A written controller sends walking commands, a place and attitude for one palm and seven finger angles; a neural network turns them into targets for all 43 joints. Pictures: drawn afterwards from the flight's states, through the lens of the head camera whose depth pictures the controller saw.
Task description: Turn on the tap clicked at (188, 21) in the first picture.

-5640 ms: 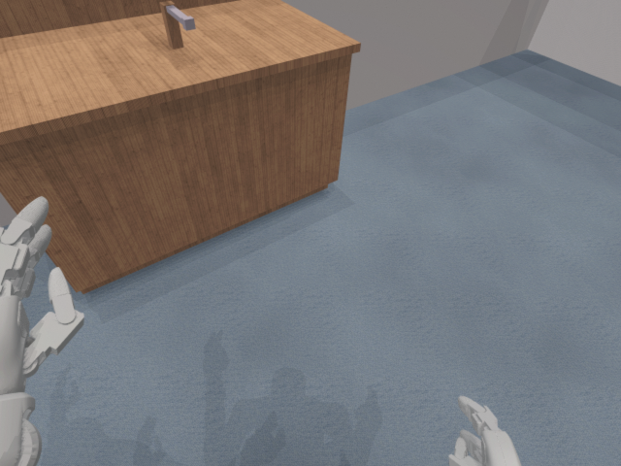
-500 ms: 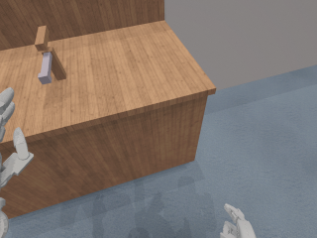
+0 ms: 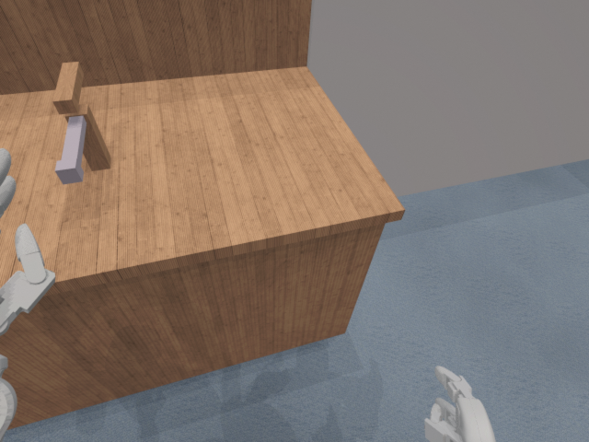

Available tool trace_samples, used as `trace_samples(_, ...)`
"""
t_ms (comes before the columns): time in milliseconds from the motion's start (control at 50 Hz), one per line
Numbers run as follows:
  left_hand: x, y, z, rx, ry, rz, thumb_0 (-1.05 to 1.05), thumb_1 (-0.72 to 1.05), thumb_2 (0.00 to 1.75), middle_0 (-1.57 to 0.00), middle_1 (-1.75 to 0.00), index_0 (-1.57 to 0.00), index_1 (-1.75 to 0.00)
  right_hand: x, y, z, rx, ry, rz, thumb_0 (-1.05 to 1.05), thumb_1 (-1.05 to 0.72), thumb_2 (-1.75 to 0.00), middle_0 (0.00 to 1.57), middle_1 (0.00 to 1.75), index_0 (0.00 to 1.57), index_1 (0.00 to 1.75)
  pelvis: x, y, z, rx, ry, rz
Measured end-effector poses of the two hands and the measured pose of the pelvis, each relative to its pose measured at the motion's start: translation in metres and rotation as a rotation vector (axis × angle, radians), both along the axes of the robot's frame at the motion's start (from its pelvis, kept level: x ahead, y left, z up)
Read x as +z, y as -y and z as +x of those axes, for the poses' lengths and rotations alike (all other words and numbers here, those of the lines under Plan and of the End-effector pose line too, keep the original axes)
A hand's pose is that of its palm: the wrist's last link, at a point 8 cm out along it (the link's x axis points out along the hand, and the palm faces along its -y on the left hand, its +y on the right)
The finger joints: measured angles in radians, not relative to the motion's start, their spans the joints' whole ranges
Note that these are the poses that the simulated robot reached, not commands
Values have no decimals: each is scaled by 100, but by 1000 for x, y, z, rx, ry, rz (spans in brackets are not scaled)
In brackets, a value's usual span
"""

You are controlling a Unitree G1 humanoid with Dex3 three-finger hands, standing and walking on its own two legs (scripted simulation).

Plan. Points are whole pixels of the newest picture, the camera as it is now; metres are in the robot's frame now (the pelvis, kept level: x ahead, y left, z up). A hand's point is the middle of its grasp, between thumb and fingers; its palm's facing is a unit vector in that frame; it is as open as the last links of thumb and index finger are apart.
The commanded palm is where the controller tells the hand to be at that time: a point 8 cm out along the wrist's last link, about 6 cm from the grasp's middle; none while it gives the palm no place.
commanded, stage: take the last steps up to it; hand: left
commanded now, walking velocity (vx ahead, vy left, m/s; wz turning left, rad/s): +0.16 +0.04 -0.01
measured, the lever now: (69, 171) +0.46 +0.38 +0.09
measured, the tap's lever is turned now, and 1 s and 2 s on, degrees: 0 0 0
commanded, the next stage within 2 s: come to a stop and stand still in 0.06 s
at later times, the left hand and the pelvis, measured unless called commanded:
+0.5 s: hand (100, 263) +0.25 +0.22 +0.16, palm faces +0.36 -0.83 -0.41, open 7.5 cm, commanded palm +0.19 +0.27 +0.18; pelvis +0.03 -0.01 +0.00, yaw +0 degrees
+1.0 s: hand (102, 325) +0.19 +0.19 +0.17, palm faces +0.35 -0.85 -0.39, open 7.5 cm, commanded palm +0.14 +0.24 +0.18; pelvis -0.03 -0.03 +0.01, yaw -2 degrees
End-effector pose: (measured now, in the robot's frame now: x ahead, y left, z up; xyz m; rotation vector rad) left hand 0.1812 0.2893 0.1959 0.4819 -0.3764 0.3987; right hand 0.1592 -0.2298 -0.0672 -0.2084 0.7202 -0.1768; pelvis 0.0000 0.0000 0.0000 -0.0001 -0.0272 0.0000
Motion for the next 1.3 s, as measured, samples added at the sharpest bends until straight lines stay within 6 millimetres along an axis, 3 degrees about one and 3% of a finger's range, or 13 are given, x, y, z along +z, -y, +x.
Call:
trace_samples(80,1,9,6,-5,-35,-15,2,89,89,-21,-30,-20,-30,-4,-24,9,53,1,79,1,-90,-90,20,30,20,30,4,3,6,-1,-12,-11)
trace_samples(140,3,23,7,-17,-65,8,2,89,89,-21,-30,-20,-30,-12,-30,13,80,-11,119,1,-90,-90,21,30,20,30,4,10,12,0,-19,-10)
trace_samples(280,-2,40,18,20,-100,23,2,88,89,-21,-30,-21,-30,-36,-4,20,87,-90,116,1,-90,-90,21,30,20,30,-1,27,26,10,-13,-5)
trace_samples(380,-10,36,32,23,-140,-15,2,88,89,-21,-30,-21,-30,-21,26,23,35,-107,38,2,-90,-90,21,30,20,30,7,25,32,5,-19,19)
trace_samples(460,-15,30,35,-16,-152,-11,2,88,89,-21,-30,-21,-30,-5,39,28,3,-80,-44,2,-91,-90,20,30,20,30,6,16,32,6,-20,7)
trace_samples(520,-15,23,33,-55,-120,-9,2,88,89,-21,-30,-21,-30,4,38,32,-22,-50,-90,2,-91,-90,20,30,20,30,0,6,30,2,-8,-5)
trace_samples(620,-5,9,24,-59,-82,18,2,88,89,-21,-30,-21,-30,16,14,29,4,-7,-68,1,-91,-90,20,30,19,30,6,1,25,-16,-15,-8)
trace_samples(740,7,12,9,-37,-50,-7,2,89,89,-21,-30,-21,-30,11,-16,15,73,7,37,1,-90,-90,20,30,20,30,12,4,9,-21,-21,-30)
trace_samples(820,-1,27,-3,-39,-100,-18,2,89,89,-21,-30,-20,-30,1,-20,-1,83,11,96,1,-90,-90,21,30,20,30,9,14,-6,-32,-21,-14)
trace_samples(980,-9,57,-32,-48,-167,-43,2,89,89,-21,-30,-21,-30,-17,19,-49,30,-62,89,1,-90,-90,21,30,20,30,7,34,-30,-41,-3,-11)
trace_samples(1120,-7,53,-40,-39,-97,-54,2,88,89,-21,-30,-21,-30,-16,58,-81,-44,-116,-17,2,-90,-90,21,30,20,30,4,37,-39,-22,0,-14)
trace_samples(1300,-16,58,-50,-52,-137,-56,2,89,89,-21,-30,-20,-30,-2,61,-88,-41,-42,-27,2,-91,-90,20,30,20,30,7,40,-57,-43,0,-10)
